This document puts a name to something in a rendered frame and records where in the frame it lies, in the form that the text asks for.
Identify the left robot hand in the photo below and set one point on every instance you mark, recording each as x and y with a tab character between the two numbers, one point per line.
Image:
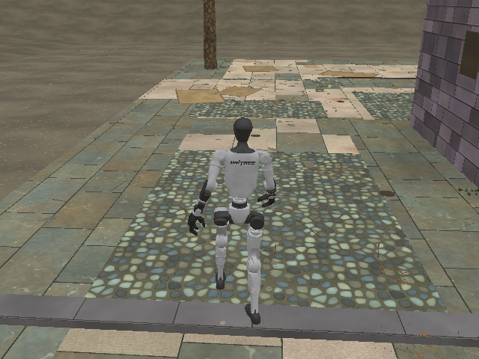
192	225

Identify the robot left foot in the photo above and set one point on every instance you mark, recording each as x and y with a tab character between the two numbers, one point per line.
220	284

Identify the robot left upper arm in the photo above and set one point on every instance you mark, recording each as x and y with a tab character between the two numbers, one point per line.
217	158

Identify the right robot forearm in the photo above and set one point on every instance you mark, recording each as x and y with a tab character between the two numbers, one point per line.
271	193

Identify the robot head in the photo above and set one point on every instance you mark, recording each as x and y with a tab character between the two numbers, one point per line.
242	131

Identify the left robot forearm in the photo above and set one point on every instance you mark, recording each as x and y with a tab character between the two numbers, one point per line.
202	200

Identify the right robot hand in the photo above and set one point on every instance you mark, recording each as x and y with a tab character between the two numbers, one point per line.
270	202

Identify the robot right upper arm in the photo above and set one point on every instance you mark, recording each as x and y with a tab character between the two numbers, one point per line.
268	173

